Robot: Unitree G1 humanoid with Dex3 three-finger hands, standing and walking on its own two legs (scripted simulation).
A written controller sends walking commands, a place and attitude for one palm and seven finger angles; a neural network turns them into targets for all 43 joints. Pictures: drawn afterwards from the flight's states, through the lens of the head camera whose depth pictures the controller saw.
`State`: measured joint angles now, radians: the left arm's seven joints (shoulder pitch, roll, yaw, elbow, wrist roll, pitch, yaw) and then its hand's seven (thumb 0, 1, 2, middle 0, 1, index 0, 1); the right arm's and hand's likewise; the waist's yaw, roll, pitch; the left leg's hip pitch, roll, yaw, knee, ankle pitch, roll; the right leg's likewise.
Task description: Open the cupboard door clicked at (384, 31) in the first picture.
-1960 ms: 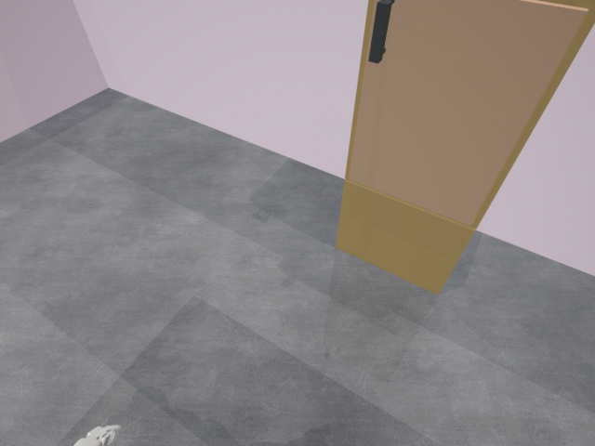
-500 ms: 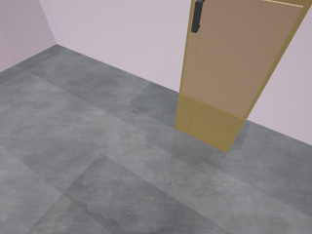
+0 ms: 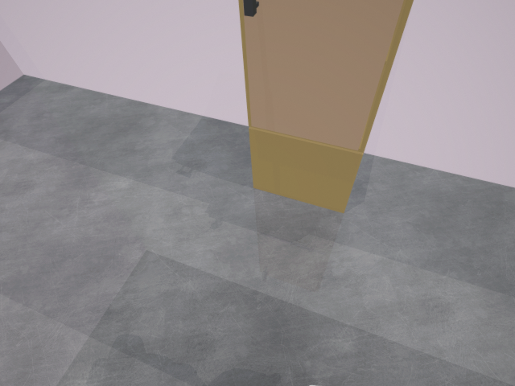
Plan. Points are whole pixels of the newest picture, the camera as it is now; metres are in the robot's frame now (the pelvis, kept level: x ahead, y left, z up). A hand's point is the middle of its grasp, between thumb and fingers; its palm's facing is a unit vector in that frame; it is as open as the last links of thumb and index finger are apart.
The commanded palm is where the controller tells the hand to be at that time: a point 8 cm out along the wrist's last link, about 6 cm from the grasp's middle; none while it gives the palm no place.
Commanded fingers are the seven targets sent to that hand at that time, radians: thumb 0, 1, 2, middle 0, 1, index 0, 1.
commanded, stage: turn to face it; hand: left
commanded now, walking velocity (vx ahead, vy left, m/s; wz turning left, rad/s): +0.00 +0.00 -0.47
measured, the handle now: out of the picture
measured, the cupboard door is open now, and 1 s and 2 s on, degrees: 0 0 0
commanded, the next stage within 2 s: take the last steps up to it in 0.50 s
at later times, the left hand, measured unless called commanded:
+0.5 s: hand out of the picture +0.07 +0.20 -0.15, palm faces -0.10 -0.97 -0.23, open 7.4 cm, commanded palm none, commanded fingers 0.00 0.90 0.90 -0.20 -0.30 -0.20 -0.30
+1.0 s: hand (145, 383) +0.13 +0.22 -0.15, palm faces -0.32 -0.93 -0.17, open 7.4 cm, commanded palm none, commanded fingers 0.00 0.90 0.90 -0.20 -0.30 -0.20 -0.30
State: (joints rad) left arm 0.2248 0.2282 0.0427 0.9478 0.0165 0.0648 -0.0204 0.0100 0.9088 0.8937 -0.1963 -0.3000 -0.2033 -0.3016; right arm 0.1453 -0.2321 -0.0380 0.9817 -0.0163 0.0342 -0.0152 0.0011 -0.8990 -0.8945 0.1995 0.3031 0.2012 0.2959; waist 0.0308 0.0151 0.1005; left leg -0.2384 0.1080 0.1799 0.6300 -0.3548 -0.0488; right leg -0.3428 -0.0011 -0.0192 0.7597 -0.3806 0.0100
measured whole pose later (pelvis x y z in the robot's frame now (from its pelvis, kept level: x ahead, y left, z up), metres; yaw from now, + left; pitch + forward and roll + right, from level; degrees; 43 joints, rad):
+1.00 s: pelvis +0.03 +0.06 +0.02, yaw -17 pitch +1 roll -1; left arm 0.24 0.18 0.05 1.03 0.03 0.04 -0.01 0.01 0.91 0.89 -0.19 -0.30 -0.20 -0.30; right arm 0.49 -0.13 -0.02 1.11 -0.02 -0.03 -0.03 0.00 -0.90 -0.89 0.20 0.30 0.20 0.30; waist -0.06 -0.01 0.00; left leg -0.08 -0.03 0.12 0.33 -0.27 0.08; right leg -0.41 -0.08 -0.07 0.80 -0.35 0.02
